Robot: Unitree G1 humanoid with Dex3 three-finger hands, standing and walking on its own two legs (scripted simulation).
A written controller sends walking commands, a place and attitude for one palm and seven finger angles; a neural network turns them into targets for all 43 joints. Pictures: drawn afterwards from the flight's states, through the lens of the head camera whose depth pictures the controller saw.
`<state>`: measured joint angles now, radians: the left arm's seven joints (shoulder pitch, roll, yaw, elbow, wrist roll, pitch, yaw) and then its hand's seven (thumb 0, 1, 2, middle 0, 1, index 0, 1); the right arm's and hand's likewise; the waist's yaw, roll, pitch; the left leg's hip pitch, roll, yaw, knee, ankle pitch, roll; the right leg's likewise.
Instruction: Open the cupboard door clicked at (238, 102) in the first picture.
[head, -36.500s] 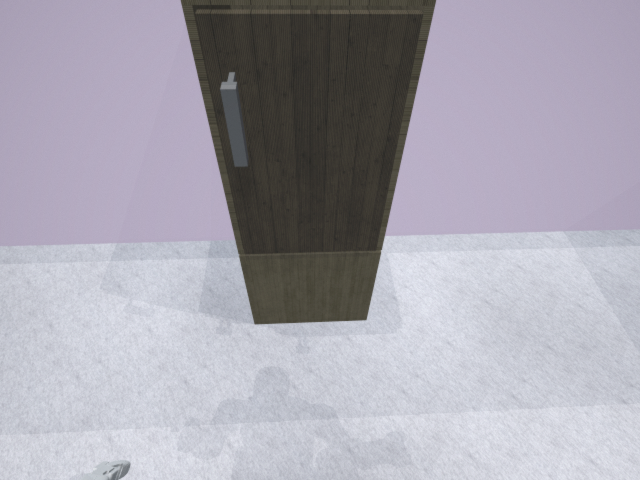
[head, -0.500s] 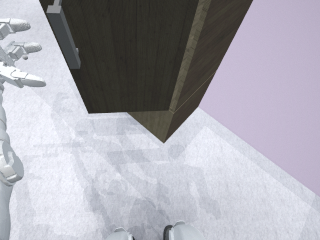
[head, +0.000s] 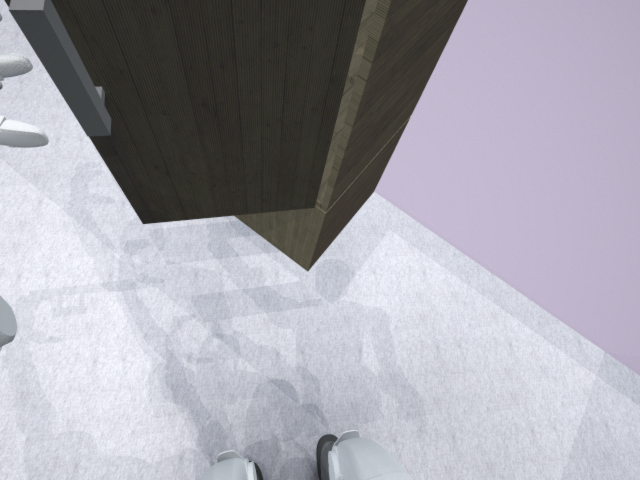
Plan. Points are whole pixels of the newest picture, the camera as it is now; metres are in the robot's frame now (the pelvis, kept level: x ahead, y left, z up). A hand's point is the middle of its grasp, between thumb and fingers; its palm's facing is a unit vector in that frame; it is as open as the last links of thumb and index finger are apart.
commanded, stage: move the hooked fingers beside the handle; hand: left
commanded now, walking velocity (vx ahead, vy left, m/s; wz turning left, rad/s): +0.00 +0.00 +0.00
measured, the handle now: (71, 60) +0.57 +0.21 +0.12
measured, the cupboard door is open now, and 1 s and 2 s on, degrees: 47 46 45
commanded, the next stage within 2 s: slide the fingers in behind the handle in 0.54 s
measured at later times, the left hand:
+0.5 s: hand out of the picture +0.52 +0.27 +0.12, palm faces +0.05 -1.00 +0.00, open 14.0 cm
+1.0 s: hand (18, 86) +0.53 +0.25 +0.12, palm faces +0.05 -1.00 +0.01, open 14.0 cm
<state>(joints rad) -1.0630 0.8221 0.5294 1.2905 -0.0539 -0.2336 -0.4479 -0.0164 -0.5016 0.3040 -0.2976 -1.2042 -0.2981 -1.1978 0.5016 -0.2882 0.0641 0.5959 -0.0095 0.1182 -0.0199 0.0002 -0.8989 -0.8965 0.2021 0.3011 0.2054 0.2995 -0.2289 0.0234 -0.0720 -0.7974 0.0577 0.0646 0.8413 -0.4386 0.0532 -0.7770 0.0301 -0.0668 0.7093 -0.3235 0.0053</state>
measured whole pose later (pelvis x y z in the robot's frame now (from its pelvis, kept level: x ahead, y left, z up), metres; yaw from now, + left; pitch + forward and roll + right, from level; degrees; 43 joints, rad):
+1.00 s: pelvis -0.01 +0.00 +0.00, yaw +1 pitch +22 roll -4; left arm -1.10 0.75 0.46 1.29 -0.07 -0.26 -0.36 -0.02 -0.50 0.30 -0.30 -1.21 -0.29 -1.20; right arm 0.49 -0.29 0.06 0.62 -0.01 0.09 -0.01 0.00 -0.90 -0.90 0.20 0.30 0.20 0.30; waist -0.23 0.03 -0.07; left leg -0.82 0.05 0.04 0.87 -0.44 0.05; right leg -0.79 0.02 -0.08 0.74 -0.33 0.00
